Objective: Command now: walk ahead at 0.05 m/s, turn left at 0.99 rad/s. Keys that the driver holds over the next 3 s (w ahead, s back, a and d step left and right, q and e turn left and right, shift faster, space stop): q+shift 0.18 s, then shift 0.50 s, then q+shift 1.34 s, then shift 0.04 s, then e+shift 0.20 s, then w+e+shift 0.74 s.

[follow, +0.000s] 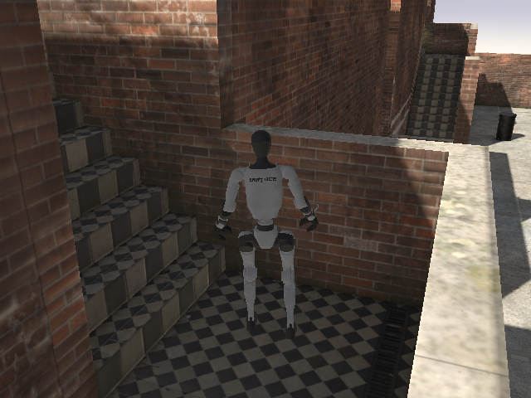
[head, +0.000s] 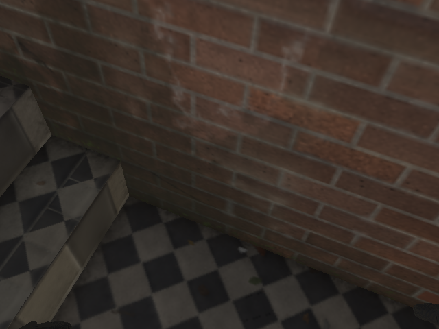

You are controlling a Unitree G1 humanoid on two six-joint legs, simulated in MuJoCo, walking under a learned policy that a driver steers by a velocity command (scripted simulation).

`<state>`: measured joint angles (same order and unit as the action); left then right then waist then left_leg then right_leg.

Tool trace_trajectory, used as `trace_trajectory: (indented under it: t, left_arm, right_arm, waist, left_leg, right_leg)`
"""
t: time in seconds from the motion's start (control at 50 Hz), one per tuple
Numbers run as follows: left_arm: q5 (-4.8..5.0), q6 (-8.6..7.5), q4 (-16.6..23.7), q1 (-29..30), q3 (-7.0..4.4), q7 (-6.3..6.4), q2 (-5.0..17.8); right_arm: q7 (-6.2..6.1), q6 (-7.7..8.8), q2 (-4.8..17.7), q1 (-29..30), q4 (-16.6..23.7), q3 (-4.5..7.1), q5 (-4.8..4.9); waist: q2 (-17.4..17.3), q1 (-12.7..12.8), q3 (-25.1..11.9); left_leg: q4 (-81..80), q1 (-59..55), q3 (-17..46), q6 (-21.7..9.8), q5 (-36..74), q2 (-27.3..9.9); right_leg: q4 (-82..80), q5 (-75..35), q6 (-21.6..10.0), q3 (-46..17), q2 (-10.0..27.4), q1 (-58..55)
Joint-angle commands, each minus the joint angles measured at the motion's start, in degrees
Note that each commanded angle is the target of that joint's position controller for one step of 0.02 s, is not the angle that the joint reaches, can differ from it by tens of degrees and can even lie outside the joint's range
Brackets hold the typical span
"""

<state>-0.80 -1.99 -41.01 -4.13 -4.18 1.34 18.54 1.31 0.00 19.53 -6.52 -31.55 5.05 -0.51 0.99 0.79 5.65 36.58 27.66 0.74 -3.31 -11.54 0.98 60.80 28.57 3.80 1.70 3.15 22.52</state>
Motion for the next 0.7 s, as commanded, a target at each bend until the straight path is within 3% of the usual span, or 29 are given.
trace_trajectory:
  t: [0.02,0.04,0.06,0.12,0.14,0.2,0.26,0.28,0.3,0.32,0.34,0.36,0.38,0.4,0.42,0.46,0.52,0.56,0.58,0.6,0.62,0.64,0.66,0.68,0.7]
  left_arm:
    - [-0.89,-1.74,5.0,1.0,-0.59,0.24,5.8]
    - [-1.33,-1.25,5.1,0.8,-0.74,0.63,6.1]
    - [-1.33,-0.89,5.1,1.0,-0.74,0.45,5.9]
    - [0.41,-0.55,3.7,1.3,0.27,0.85,1.7]
    - [0.59,-0.45,2.9,0.6,0.46,0.82,1.3]
    - [0.85,0.63,2.1,0.0,0.16,0.44,1.6]
    - [0.86,0.57,1.0,-3.5,-0.50,0.47,2.6]
    - [0.33,0.50,1.0,-4.3,-1.01,0.66,3.5]
    - [-0.86,0.33,2.5,-5.3,-1.58,0.76,6.4]
    - [-2.15,0.12,2.1,-3.6,-2.44,0.56,10.3]
    - [-1.76,-0.44,3.8,-0.9,-2.01,0.43,7.4]
    - [-0.62,-0.37,4.4,1.0,-1.32,0.69,4.7]
    - [0.34,0.32,4.8,2.2,-0.71,0.94,3.3]
    - [1.02,0.77,4.7,2.1,-0.47,1.30,3.2]
    - [0.95,0.99,4.3,1.0,-0.25,1.66,3.0]
    - [0.49,1.19,3.3,-1.9,0.07,1.77,2.1]
    - [0.09,1.27,3.2,-2.6,0.24,1.68,2.7]
    - [0.56,1.07,2.4,-3.9,-0.08,0.98,4.0]
    - [0.95,0.74,2.0,-5.4,0.35,0.68,2.8]
    - [1.11,0.05,1.1,-7.9,0.66,0.41,1.9]
    - [0.18,-0.35,0.7,-9.7,1.03,0.38,0.9]
    - [-0.35,-1.10,1.3,-10.3,1.83,0.35,-1.5]
    - [-1.46,-1.34,1.2,-6.0,1.73,0.51,0.0]
    - [-1.65,-1.20,1.0,-4.9,1.45,0.72,0.4]
    - [-1.26,-0.82,1.0,-4.0,0.95,1.44,1.3]
  right_arm:
    - [-1.52,1.30,11.2,-1.8,4.9,4.16,1.59]
    - [-2.10,0.61,10.2,1.6,5.3,3.72,2.10]
    - [-2.62,0.10,9.8,2.7,5.7,3.59,1.76]
    - [-3.75,-1.06,7.9,3.2,6.2,3.70,2.02]
    - [-3.91,-1.53,7.8,3.0,6.2,3.75,1.98]
    - [-4.32,-3.07,7.7,3.5,6.9,3.88,1.49]
    - [-3.86,-2.92,4.5,4.0,6.7,2.58,1.85]
    - [-3.66,-2.77,2.2,1.9,6.0,1.76,1.62]
    - [-3.52,-3.02,-1.6,-1.2,5.3,0.55,0.72]
    - [-3.34,-2.49,1.6,-1.4,8.4,1.44,1.35]
    - [-3.55,-1.90,6.8,-0.7,7.4,2.84,0.56]
    - [-3.43,-2.08,7.9,-0.2,6.3,3.28,0.39]
    - [-3.38,-2.26,5.8,0.3,5.6,2.78,0.34]
    - [-3.26,-2.42,4.1,0.4,5.7,2.20,0.13]
    - [-3.03,-2.32,2.2,0.6,5.6,1.60,0.24]
    - [-2.84,-1.95,-1.1,2.0,5.8,0.26,0.43]
    - [-1.98,-2.39,-3.7,3.5,5.7,-1.11,0.49]
    - [-1.78,-2.17,-2.9,0.0,4.1,-0.65,0.81]
    - [-1.75,-2.08,-2.7,-0.6,3.4,-0.56,0.69]
    - [-1.93,-2.15,-1.4,-0.3,4.2,-0.47,0.31]
    - [-2.15,-2.06,2.0,-1.9,4.8,-0.07,-0.23]
    - [-1.71,-2.22,2.7,1.2,3.6,-0.05,-0.98]
    - [-1.19,-1.78,-2.4,3.9,5.1,-1.08,-1.01]
    - [-1.22,-1.00,-4.1,2.6,3.8,-1.66,-1.56]
    - [-1.27,-0.61,-0.5,2.6,4.3,-0.79,-1.18]
  waist:
    - [-4.2,-1.7,-18.7]
    - [-4.4,0.2,-17.0]
    - [-4.7,1.0,-16.5]
    - [-5.6,0.6,-16.7]
    - [-6.3,0.5,-17.0]
    - [-9.2,0.0,-16.2]
    - [-11.1,1.2,-15.2]
    - [-9.5,1.2,-14.1]
    - [0.7,0.4,-15.7]
    - [16.6,-2.5,-11.1]
    - [13.8,-1.8,-9.8]
    - [9.1,-1.7,-8.8]
    - [5.8,-1.8,-8.5]
    - [4.5,-1.5,-7.8]
    - [3.5,-1.2,-7.9]
    - [4.0,-0.3,-9.6]
    - [8.1,0.5,-12.1]
    - [10.0,-0.6,-12.4]
    - [9.7,-0.8,-12.1]
    - [8.5,-0.4,-12.6]
    - [1.7,0.7,-13.7]
    - [-11.2,3.7,-13.8]
    - [-8.9,1.6,-12.0]
    - [-7.3,1.0,-11.3]
    - [-7.1,0.8,-9.1]
  left_leg:
    - [-16.0,-30.6,30.0,-13.1,16.9,-15.6]
    - [-15.9,-24.0,26.6,-11.5,18.6,-14.3]
    - [-16.1,-19.0,24.6,-10.7,19.3,-12.7]
    - [-13.8,-14.6,21.5,-8.4,18.2,-8.3]
    - [-13.1,-12.5,21.5,-7.9,16.4,-7.2]
    - [-12.8,-9.3,23.8,-6.7,9.3,-6.3]
    - [-8.3,-6.9,24.4,-4.0,3.1,-4.5]
    - [-4.6,-3.6,22.9,-1.9,-3.9,-2.0]
    - [9.1,2.2,16.4,1.2,-19.3,3.2]
    - [20.8,10.6,10.8,4.4,-24.7,6.7]
    - [30.5,11.4,12.5,6.0,-21.1,2.9]
    - [33.8,9.9,12.2,6.6,-17.1,2.1]
    - [35.2,8.4,11.4,7.5,-15.3,2.2]
    - [35.9,8.3,10.7,8.0,-13.8,2.4]
    - [34.1,7.2,9.6,8.2,-12.5,2.3]
    - [24.9,5.1,6.7,8.6,-11.7,1.1]
    - [9.0,-5.2,2.7,8.4,-13.6,-0.5]
    - [-4.0,-11.8,0.8,7.5,-6.1,0.2]
    - [-12.1,-15.9,0.3,6.3,-1.1,0.8]
    - [-15.5,-21.4,3.2,4.6,3.2,-1.1]
    - [-14.3,-26.8,9.2,2.1,11.7,-6.9]
    - [-12.5,-21.0,12.4,-1.9,7.0,-9.4]
    - [-13.7,-16.4,11.3,-1.8,0.8,-7.3]
    - [-14.6,-14.1,10.3,-0.5,-4.1,-5.8]
    - [-15.2,-11.4,11.1,-0.2,-3.5,-5.1]
  right_leg:
    - [9.6,-3.7,-1.0,-10.2,-1.3,22.8]
    - [4.8,-5.2,-1.0,-10.1,-0.9,19.0]
    - [1.9,-6.5,-0.9,-9.4,-1.8,14.9]
    - [-10.3,-10.4,-0.3,-7.7,-5.9,9.0]
    - [-13.7,-12.3,-0.3,-7.6,-6.6,6.1]
    - [-20.3,-15.5,-0.2,-7.1,-7.9,1.3]
    - [-30.2,-20.8,-1.0,-6.4,-5.4,-7.4]
    - [-34.6,-21.7,-2.6,-7.4,-2.2,-12.3]
    - [-39.6,-18.3,-7.1,-19.3,10.1,-18.1]
    - [-45.1,-20.0,-17.6,-35.6,18.6,-13.3]
    - [-45.2,-17.5,-20.6,-36.8,19.2,-10.5]
    - [-44.2,-16.9,-18.4,-30.1,15.6,-8.7]
    - [-43.5,-17.3,-16.5,-25.7,12.4,-7.6]
    - [-43.3,-20.1,-16.3,-23.1,11.4,-7.5]
    - [-42.9,-23.4,-15.9,-20.0,9.9,-7.8]
    - [-41.8,-27.5,-15.2,-15.5,7.7,-10.9]
    - [-40.8,-29.5,-14.5,-11.7,6.9,-10.3]
    - [-38.9,-29.5,-13.9,-11.5,7.2,-10.1]
    - [-38.4,-28.9,-12.1,-11.2,6.4,-9.0]
    - [-38.3,-26.1,-9.1,-11.0,6.2,-6.2]
    - [-33.9,-21.0,-5.4,-7.7,3.9,-2.1]
    - [-34.9,-14.1,-2.3,-3.1,-0.1,-2.2]
    - [-34.0,-15.9,-0.3,-2.9,-0.1,-6.3]
    - [-33.2,-17.7,0.4,-2.2,-0.5,-8.4]
    - [-30.7,-17.2,0.5,-0.8,-1.4,-8.7]
